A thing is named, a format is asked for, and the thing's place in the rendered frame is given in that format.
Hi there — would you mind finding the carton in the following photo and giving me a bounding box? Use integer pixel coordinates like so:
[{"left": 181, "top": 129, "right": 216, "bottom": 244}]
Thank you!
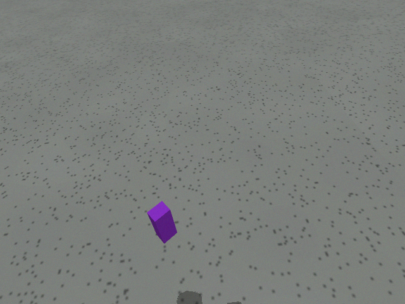
[{"left": 147, "top": 201, "right": 177, "bottom": 244}]

